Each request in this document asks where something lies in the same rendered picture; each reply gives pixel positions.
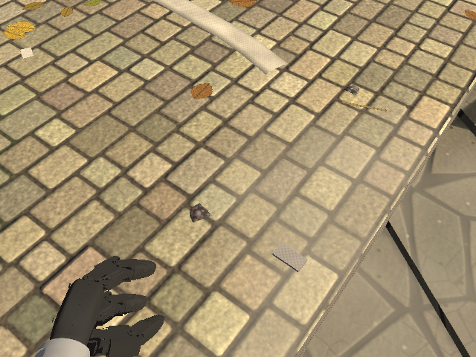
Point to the left robot forearm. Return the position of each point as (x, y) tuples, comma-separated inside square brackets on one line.
[(62, 347)]

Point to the left robot hand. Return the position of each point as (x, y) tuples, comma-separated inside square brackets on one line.
[(87, 305)]

